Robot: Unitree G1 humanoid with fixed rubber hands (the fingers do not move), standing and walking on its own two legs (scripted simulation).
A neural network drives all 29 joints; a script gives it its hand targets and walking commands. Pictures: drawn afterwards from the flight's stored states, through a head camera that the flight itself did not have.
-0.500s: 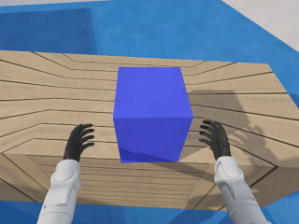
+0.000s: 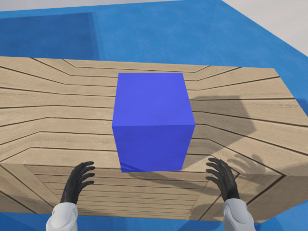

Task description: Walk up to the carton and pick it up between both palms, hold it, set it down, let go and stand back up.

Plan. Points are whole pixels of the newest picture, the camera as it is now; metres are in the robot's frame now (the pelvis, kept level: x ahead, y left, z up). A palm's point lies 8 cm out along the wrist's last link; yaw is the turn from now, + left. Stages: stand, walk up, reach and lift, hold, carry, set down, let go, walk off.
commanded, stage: set down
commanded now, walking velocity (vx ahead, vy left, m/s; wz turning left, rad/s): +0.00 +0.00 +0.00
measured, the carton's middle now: (151, 124) +0.43 +0.03 +0.00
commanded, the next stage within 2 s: let go in 0.86 s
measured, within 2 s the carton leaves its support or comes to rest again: neither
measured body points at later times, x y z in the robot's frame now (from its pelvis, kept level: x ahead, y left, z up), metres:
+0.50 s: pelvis +0.01 +0.00 +0.00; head +0.01 +0.01 +0.45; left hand +0.19 +0.23 -0.06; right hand +0.19 -0.21 -0.05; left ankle +0.02 +0.13 -0.75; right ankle -0.03 -0.11 -0.75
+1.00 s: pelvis +0.01 +0.00 +0.00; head +0.02 +0.00 +0.45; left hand +0.19 +0.22 -0.08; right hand +0.18 -0.23 -0.08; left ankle +0.02 +0.13 -0.75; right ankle -0.03 -0.11 -0.75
